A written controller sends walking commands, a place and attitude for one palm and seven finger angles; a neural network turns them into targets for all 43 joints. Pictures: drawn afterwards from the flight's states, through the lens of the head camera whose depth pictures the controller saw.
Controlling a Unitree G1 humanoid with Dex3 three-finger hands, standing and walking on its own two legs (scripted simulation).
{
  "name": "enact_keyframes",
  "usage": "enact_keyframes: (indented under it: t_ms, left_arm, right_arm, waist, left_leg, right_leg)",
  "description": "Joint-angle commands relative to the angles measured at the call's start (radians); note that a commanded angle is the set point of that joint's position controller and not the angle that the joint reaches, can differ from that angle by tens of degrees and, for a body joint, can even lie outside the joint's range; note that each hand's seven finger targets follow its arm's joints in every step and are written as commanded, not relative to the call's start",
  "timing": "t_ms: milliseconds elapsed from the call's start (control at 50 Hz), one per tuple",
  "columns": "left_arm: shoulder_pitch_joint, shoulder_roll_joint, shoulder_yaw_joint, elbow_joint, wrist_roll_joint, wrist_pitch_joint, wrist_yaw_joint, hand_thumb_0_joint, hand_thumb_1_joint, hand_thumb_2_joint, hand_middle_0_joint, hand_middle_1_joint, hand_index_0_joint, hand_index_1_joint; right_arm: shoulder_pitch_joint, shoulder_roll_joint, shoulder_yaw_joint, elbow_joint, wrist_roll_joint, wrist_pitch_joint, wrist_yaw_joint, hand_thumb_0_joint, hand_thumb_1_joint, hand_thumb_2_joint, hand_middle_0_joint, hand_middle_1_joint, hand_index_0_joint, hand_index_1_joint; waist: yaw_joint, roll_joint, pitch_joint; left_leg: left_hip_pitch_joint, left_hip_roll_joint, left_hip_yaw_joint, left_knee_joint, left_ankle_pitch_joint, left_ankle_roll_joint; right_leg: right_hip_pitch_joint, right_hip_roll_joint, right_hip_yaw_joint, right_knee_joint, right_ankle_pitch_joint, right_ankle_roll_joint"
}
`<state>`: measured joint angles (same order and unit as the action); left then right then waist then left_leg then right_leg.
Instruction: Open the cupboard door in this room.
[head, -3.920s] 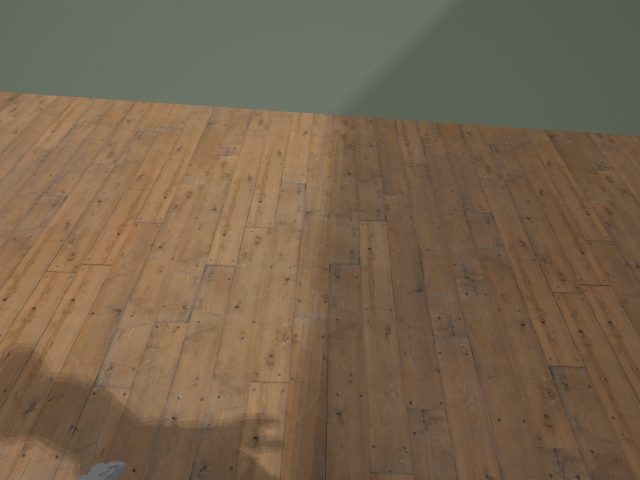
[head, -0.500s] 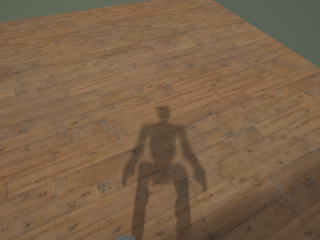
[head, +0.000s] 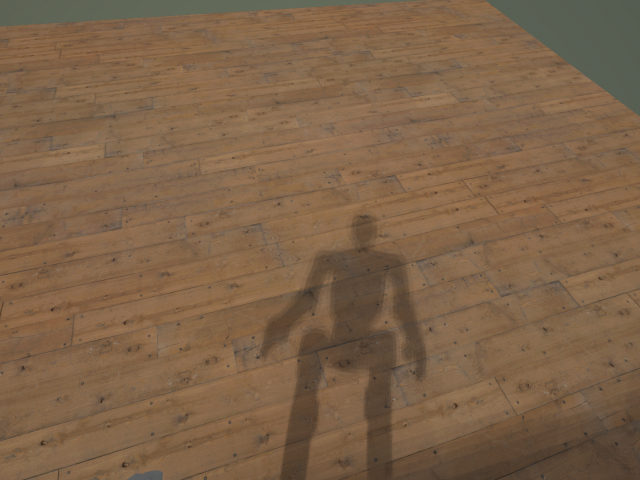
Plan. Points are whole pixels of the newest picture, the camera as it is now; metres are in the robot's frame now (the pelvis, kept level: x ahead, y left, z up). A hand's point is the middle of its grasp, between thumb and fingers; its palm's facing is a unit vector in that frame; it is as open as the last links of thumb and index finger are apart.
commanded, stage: turn or walk to find it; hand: left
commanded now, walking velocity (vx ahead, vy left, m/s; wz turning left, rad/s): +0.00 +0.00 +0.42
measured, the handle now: out of the picture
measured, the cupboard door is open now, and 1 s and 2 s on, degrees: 0 0 0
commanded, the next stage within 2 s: none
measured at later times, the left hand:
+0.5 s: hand out of the picture -0.03 +0.21 -0.19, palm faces +0.28 -0.93 -0.23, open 7.4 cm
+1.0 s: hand out of the picture -0.03 +0.20 -0.15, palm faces +0.45 -0.85 -0.28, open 7.4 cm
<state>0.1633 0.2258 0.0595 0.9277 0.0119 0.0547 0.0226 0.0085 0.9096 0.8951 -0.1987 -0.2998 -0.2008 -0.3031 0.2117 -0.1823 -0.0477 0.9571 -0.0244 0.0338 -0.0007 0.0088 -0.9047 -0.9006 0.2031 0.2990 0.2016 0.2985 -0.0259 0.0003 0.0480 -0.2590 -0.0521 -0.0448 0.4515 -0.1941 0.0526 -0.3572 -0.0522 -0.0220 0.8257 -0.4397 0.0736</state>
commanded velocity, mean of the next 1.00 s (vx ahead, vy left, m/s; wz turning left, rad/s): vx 0.00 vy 0.00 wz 0.42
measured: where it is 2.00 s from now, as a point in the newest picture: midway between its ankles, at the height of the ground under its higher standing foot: outside the picture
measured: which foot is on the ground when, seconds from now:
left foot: down 0.00-0.10, up 0.12-0.46, down 0.48-0.90, up 0.92-1.00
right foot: up 0.00-0.08, down 0.10-0.48, up 0.50-0.88, down 0.90-1.00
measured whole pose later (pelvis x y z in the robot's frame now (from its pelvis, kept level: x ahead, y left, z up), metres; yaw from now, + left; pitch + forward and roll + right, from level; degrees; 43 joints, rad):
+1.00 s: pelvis -0.03 -0.02 -0.01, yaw +26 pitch -1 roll +1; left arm 0.19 0.18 0.03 0.89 0.02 0.01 0.02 0.01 0.91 0.89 -0.20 -0.30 -0.20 -0.30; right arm 0.21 -0.24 -0.09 0.96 -0.02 0.08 0.02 0.01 -0.91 -0.90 0.20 0.30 0.20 0.30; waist -0.02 0.05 0.05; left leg -0.45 -0.04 -0.05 1.02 -0.42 -0.02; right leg -0.25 -0.06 -0.11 0.57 -0.30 -0.02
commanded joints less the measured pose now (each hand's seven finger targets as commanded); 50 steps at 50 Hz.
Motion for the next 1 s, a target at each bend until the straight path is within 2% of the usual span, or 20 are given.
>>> enact_keyframes:
  t_ms: [0,40,80,100,160,200,320,420,440,460,480,540,580,760,820,840,860,880,920,980]
  left_arm:
    - [0.055,0.067,0.016,-0.069,-0.006,-0.031,0.005,0.0,0.9,0.9,-0.2,-0.3,-0.2,-0.3]
    - [0.121,0.095,0.023,-0.055,-0.004,-0.044,0.012,0.0,0.9,0.9,-0.2,-0.3,-0.2,-0.3]
    - [0.123,0.23,0.044,-0.072,0.017,-0.057,0.019,0.0,0.9,0.9,-0.2,-0.3,-0.2,-0.3]
    - [0.099,0.212,0.045,-0.088,0.008,-0.056,0.021,0.0,0.9,0.9,-0.2,-0.3,-0.2,-0.3]
    - [-0.045,0.132,0.023,-0.107,0.009,-0.057,0.018,0.0,0.9,0.9,-0.2,-0.3,-0.2,-0.3]
    - [-0.013,0.121,0.018,-0.1,0.012,-0.065,0.016,0.0,0.9,0.9,-0.2,-0.3,-0.2,-0.3]
    - [0.114,0.181,0.036,-0.04,0.021,-0.057,0.012,0.0,0.9,0.9,-0.2,-0.3,-0.2,-0.3]
    - [0.102,0.193,0.043,-0.026,0.009,-0.044,0.008,0.0,0.9,0.9,-0.2,-0.3,-0.2,-0.3]
    - [0.115,0.158,0.039,-0.043,0.0,-0.038,0.004,0.0,0.9,0.9,-0.2,-0.3,-0.2,-0.3]
    - [0.098,0.088,0.02,-0.077,-0.001,-0.034,-0.003,0.0,0.9,0.9,-0.2,-0.3,-0.2,-0.3]
    - [0.037,0.09,0.012,-0.087,0.008,-0.021,0.008,0.0,0.9,0.9,-0.2,-0.3,-0.2,-0.3]
    - [-0.01,0.093,0.022,-0.062,0.002,-0.024,-0.003,0.0,0.9,0.9,-0.2,-0.3,-0.2,-0.3]
    - [0.031,0.087,0.017,-0.042,0.001,-0.026,-0.01,0.0,0.9,0.9,-0.2,-0.3,-0.2,-0.3]
    - [0.019,0.073,0.012,-0.076,-0.004,-0.026,-0.004,0.0,0.9,0.9,-0.2,-0.3,-0.2,-0.3]
    - [0.099,0.08,0.015,-0.061,-0.006,-0.038,0.0,0.0,0.9,0.9,-0.2,-0.3,-0.2,-0.3]
    - [0.132,0.099,0.021,-0.058,-0.002,-0.047,0.004,0.0,0.9,0.9,-0.2,-0.3,-0.2,-0.3]
    - [0.146,0.176,0.034,-0.06,0.012,-0.06,0.011,0.0,0.9,0.9,-0.2,-0.3,-0.2,-0.3]
    - [0.138,0.246,0.045,-0.075,0.02,-0.061,0.012,0.0,0.9,0.9,-0.2,-0.3,-0.2,-0.3]
    - [0.058,0.204,0.041,-0.099,0.011,-0.056,0.014,0.0,0.9,0.9,-0.2,-0.3,-0.2,-0.3]
    - [-0.044,0.136,0.019,-0.12,0.013,-0.06,0.013,0.0,0.9,0.9,-0.2,-0.3,-0.2,-0.3]
  right_arm:
    - [0.011,-0.214,-0.06,-0.061,-0.003,-0.011,-0.01,0.0,-0.9,-0.9,0.2,0.3,0.2,0.3]
    - [-0.004,-0.186,-0.057,-0.071,0.009,-0.01,-0.005,0.0,-0.9,-0.9,0.2,0.3,0.2,0.3]
    - [0.005,-0.103,-0.046,-0.111,0.012,-0.011,0.003,0.0,-0.9,-0.9,0.2,0.3,0.2,0.3]
    - [-0.017,-0.151,-0.061,-0.105,-0.001,0.005,0.002,0.0,-0.9,-0.9,0.2,0.3,0.2,0.3]
    - [0.034,-0.136,-0.064,-0.048,0.001,0.023,0.019,0.0,-0.9,-0.9,0.2,0.3,0.2,0.3]
    - [0.035,-0.122,-0.057,-0.039,0.002,0.022,0.021,0.0,-0.9,-0.9,0.2,0.3,0.2,0.3]
    - [-0.077,-0.096,-0.036,-0.066,0.011,0.013,0.018,0.0,-0.9,-0.9,0.2,0.3,0.2,0.3]
    - [0.007,-0.129,-0.034,-0.046,0.013,-0.01,0.012,0.0,-0.9,-0.9,0.2,0.3,0.2,0.3]
    - [0.05,-0.202,-0.048,-0.043,0.007,-0.022,0.012,0.0,-0.9,-0.9,0.2,0.3,0.2,0.3]
    - [0.096,-0.292,-0.068,-0.042,0.005,-0.023,0.01,0.0,-0.9,-0.9,0.2,0.3,0.2,0.3]
    - [0.144,-0.296,-0.071,-0.016,0.006,-0.022,-0.002,0.0,-0.9,-0.9,0.2,0.3,0.2,0.3]
    - [0.022,-0.217,-0.044,-0.04,0.0,-0.027,-0.022,0.0,-0.9,-0.9,0.2,0.3,0.2,0.3]
    - [-0.005,-0.215,-0.041,-0.052,0.003,-0.033,-0.023,0.0,-0.9,-0.9,0.2,0.3,0.2,0.3]
    - [-0.014,-0.23,-0.053,-0.069,-0.003,-0.015,-0.012,0.0,-0.9,-0.9,0.2,0.3,0.2,0.3]
    - [-0.045,-0.226,-0.058,-0.085,0.001,-0.009,-0.007,0.0,-0.9,-0.9,0.2,0.3,0.2,0.3]
    - [-0.044,-0.203,-0.058,-0.09,0.007,-0.01,-0.004,0.0,-0.9,-0.9,0.2,0.3,0.2,0.3]
    - [-0.022,-0.147,-0.051,-0.098,0.017,-0.01,0.003,0.0,-0.9,-0.9,0.2,0.3,0.2,0.3]
    - [-0.036,-0.113,-0.046,-0.129,0.013,-0.008,0.005,0.0,-0.9,-0.9,0.2,0.3,0.2,0.3]
    - [-0.056,-0.16,-0.067,-0.103,0.003,0.021,0.011,0.0,-0.9,-0.9,0.2,0.3,0.2,0.3]
    - [0.025,-0.136,-0.059,-0.052,-0.002,0.026,0.025,0.0,-0.9,-0.9,0.2,0.3,0.2,0.3]
  waist:
    - [0.017,0.135,-0.086]
    - [0.053,0.081,-0.108]
    - [0.063,-0.292,-0.081]
    - [0.065,-0.238,-0.069]
    - [-0.017,-0.128,0.027]
    - [-0.003,-0.152,0.022]
    - [0.069,-0.191,-0.017]
    - [0.02,-0.162,-0.099]
    - [-0.001,0.012,-0.15]
    - [-0.02,0.302,-0.142]
    - [-0.058,0.29,-0.163]
    - [-0.011,0.188,-0.05]
    - [0.005,0.144,-0.086]
    - [0.001,0.163,-0.071]
    - [0.046,0.139,-0.087]
    - [0.061,0.077,-0.098]
    - [0.065,-0.123,-0.106]
    - [0.073,-0.309,-0.069]
    - [0.049,-0.208,0.012]
    - [-0.012,-0.153,0.036]
  left_leg:
    - [0.032,0.236,-0.306,-0.088,0.269,0.105]
    - [-0.089,0.173,-0.271,-0.006,0.148,0.041]
    - [-0.348,-0.03,-0.011,0.373,-0.339,-0.078]
    - [-0.317,0.015,-0.053,0.546,-0.357,-0.074]
    - [-0.303,0.063,-0.019,0.75,-0.196,-0.091]
    - [-0.288,0.072,0.015,0.732,-0.17,-0.109]
    - [-0.2,0.073,0.099,0.408,-0.263,-0.118]
    - [0.057,0.063,0.142,-0.001,-0.019,-0.089]
    - [0.224,0.187,-0.002,-0.064,0.206,-0.042]
    - [0.316,0.421,-0.281,-0.069,0.583,0.07]
    - [0.239,0.448,-0.282,-0.089,0.548,0.129]
    - [0.132,0.333,-0.19,-0.085,0.506,0.12]
    - [0.176,0.303,-0.139,-0.073,0.554,0.111]
    - [0.08,0.274,-0.237,-0.086,0.372,0.117]
    - [-0.01,0.229,-0.239,-0.026,0.287,0.077]
    - [-0.069,0.186,-0.216,0.036,0.202,0.037]
    - [-0.228,0.086,-0.116,0.197,-0.026,-0.029]
    - [-0.326,-0.019,0.003,0.42,-0.365,-0.078]
    - [-0.283,0.039,-0.054,0.707,-0.31,-0.07]
    - [-0.264,0.073,-0.002,0.776,-0.165,-0.094]
  right_leg:
    - [0.091,0.03,-0.011,-0.211,0.07,-0.017]
    - [0.281,-0.01,0.012,-0.45,0.221,-0.03]
    - [0.349,-0.411,0.367,-0.58,0.295,-0.198]
    - [0.223,-0.415,0.335,-0.587,0.278,-0.237]
    - [0.102,-0.271,0.127,-0.559,0.27,-0.196]
    - [0.129,-0.25,0.056,-0.533,0.368,-0.186]
    - [0.245,-0.279,0.013,-0.439,0.621,-0.209]
    - [0.213,-0.248,-0.079,-0.241,0.651,-0.115]
    - [0.059,-0.188,-0.132,-0.089,0.441,-0.057]
    - [-0.172,-0.072,-0.15,0.107,-0.136,0.005]
    - [-0.152,-0.065,-0.049,0.232,-0.224,-0.004]
    - [-0.179,-0.071,0.007,0.297,-0.057,-0.007]
    - [-0.156,-0.059,-0.007,0.246,-0.024,0.003]
    - [-0.004,0.001,-0.018,-0.047,-0.009,-0.005]
    - [0.156,0.019,-0.036,-0.28,0.148,-0.011]
    - [0.251,-0.01,-0.015,-0.418,0.236,-0.017]
    - [0.371,-0.193,0.172,-0.522,0.241,-0.07]
    - [0.314,-0.414,0.369,-0.567,0.321,-0.192]
    - [0.068,-0.373,0.329,-0.629,0.07,-0.225]
    - [0.045,-0.257,0.086,-0.576,0.168,-0.171]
